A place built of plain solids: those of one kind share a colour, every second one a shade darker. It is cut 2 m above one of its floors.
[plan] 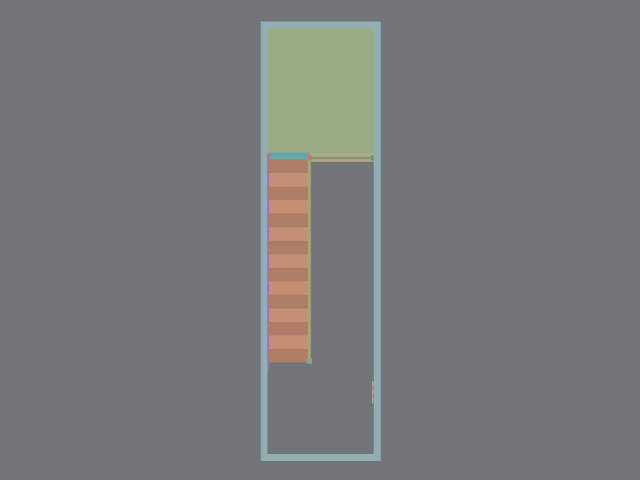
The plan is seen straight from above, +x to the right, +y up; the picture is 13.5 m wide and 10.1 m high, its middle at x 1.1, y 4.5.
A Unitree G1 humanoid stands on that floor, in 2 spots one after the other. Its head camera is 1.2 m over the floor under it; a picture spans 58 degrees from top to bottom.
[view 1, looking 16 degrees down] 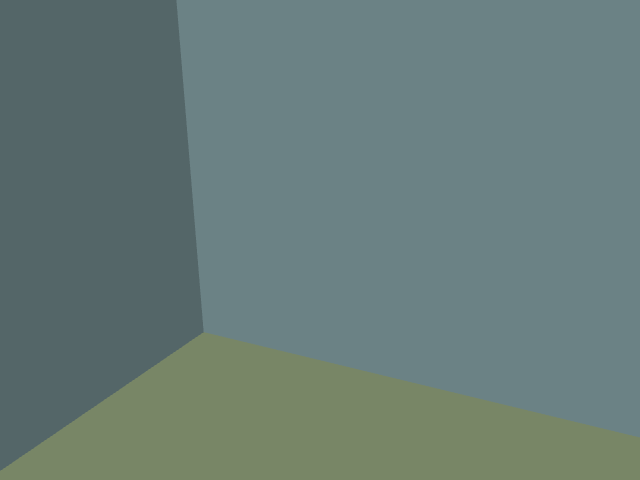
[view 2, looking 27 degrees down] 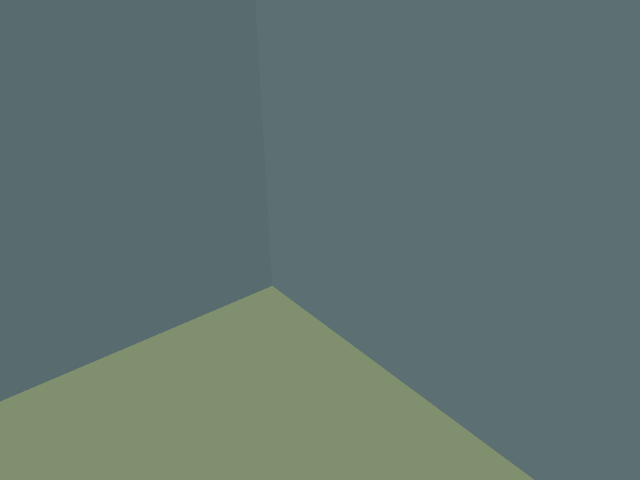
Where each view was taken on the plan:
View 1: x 0.44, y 7.42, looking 24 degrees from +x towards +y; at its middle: wall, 2.04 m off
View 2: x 1.57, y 7.95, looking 140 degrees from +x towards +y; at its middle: wall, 1.75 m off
